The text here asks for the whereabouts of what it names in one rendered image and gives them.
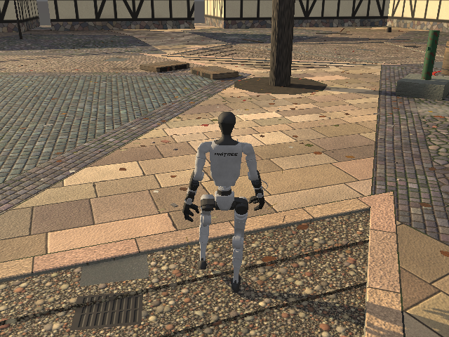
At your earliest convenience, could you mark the left robot hand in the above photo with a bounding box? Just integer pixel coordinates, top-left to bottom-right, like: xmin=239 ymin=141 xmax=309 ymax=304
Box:
xmin=182 ymin=203 xmax=199 ymax=222

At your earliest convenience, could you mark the robot left forearm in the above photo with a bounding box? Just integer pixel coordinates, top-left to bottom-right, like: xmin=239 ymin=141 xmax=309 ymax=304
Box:
xmin=185 ymin=170 xmax=199 ymax=205

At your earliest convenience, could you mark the left robot upper arm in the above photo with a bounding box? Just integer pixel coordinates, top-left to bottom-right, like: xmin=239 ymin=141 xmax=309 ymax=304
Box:
xmin=193 ymin=141 xmax=212 ymax=181

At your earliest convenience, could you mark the right robot foot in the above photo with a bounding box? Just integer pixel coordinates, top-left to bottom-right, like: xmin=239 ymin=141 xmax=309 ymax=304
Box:
xmin=231 ymin=275 xmax=241 ymax=293

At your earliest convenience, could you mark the right robot hand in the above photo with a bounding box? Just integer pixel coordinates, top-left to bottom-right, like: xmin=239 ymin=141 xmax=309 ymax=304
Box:
xmin=248 ymin=195 xmax=265 ymax=211

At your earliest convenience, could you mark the robot right forearm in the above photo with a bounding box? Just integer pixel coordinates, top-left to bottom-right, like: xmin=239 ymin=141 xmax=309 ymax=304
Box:
xmin=251 ymin=170 xmax=264 ymax=198

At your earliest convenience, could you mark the right robot upper arm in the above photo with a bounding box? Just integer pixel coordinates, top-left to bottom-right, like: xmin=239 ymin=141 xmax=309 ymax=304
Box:
xmin=241 ymin=142 xmax=259 ymax=181

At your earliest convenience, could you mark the left robot foot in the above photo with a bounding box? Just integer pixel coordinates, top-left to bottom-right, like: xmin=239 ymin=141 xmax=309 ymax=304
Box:
xmin=197 ymin=258 xmax=207 ymax=270

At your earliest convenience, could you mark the robot foot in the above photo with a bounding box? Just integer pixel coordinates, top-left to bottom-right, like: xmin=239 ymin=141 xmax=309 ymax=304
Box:
xmin=197 ymin=258 xmax=207 ymax=270
xmin=231 ymin=275 xmax=241 ymax=293

